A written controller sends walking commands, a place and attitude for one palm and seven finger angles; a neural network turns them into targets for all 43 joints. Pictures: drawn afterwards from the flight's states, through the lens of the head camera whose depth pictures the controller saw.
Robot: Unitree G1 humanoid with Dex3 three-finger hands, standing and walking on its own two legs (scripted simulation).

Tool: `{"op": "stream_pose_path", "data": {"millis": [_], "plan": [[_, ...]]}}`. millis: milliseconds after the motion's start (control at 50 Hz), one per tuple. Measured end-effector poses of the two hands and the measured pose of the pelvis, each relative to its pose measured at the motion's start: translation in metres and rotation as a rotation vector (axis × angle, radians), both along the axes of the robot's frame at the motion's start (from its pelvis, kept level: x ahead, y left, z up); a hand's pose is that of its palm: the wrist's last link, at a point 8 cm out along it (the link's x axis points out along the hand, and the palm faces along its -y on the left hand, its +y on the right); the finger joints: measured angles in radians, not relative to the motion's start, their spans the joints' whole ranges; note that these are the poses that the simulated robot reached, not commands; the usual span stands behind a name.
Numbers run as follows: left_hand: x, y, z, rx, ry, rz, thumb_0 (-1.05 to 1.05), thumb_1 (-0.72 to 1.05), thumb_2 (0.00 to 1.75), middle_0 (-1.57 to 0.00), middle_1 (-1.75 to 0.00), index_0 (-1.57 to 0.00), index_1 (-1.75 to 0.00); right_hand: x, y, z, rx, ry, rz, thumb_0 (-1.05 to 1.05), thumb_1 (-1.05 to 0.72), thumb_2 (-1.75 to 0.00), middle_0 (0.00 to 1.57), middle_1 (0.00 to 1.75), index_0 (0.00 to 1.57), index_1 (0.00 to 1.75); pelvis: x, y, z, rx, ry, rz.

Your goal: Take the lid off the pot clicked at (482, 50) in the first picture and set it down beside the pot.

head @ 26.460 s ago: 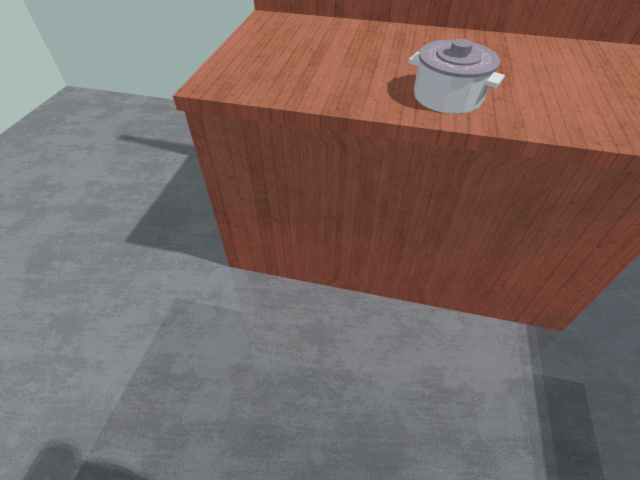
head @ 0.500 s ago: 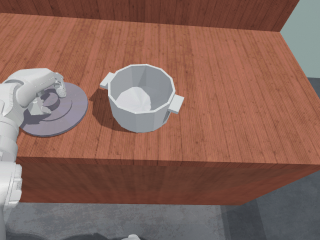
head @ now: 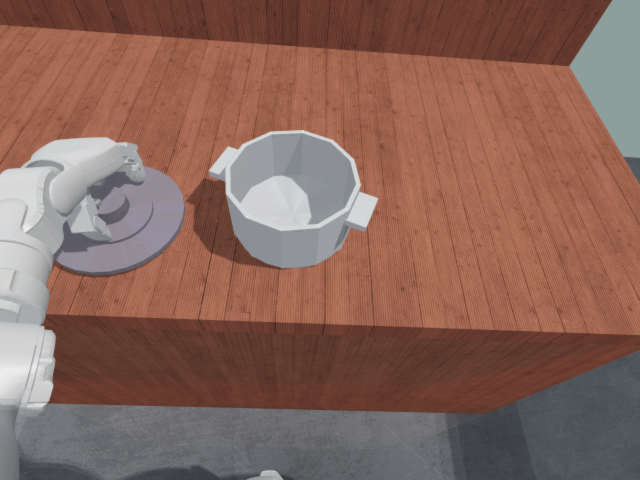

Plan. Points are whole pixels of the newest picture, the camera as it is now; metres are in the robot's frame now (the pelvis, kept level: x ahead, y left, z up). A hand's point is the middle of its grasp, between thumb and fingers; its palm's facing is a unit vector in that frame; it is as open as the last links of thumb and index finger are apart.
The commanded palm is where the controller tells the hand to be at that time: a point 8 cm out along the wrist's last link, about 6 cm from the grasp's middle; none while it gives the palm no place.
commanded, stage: raise the empty hand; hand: left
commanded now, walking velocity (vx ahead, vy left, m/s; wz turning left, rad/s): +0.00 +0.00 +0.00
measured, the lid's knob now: (109, 204) +0.46 +0.29 +0.04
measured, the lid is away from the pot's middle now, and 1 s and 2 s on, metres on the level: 0.25 0.25 0.25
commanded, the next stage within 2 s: draw the hand back to the body in 1.36 s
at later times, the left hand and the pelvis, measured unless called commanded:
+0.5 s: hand (95, 173) +0.46 +0.28 +0.10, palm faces -0.38 -0.07 -0.92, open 11.1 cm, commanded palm +0.46 +0.27 +0.17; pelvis +0.01 +0.00 +0.01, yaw +1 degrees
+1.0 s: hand (66, 140) +0.45 +0.28 +0.16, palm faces -0.31 -0.06 -0.95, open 11.0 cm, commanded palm +0.45 +0.27 +0.22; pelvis +0.01 -0.01 +0.01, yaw +2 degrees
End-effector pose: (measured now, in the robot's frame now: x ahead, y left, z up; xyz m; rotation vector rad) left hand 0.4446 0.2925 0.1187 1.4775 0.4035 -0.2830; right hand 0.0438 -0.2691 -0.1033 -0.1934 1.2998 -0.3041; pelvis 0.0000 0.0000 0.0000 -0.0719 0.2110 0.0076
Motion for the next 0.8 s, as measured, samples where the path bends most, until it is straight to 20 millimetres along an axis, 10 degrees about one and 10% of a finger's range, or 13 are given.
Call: {"op": "stream_pose_path", "data": {"millis": [800], "plan": [[0.010,-0.009,0.074,0.025,-0.105,0.016,0.00,-0.06,0.76,-0.41,-0.77,-0.41,-0.77,0.035,-0.001,0.008,0.040,-0.082,0.038,0.01,-0.91,-0.89,0.21,0.30,0.20,0.30,0.011,-0.006,0.012,0.016,-0.054,0.022]]}}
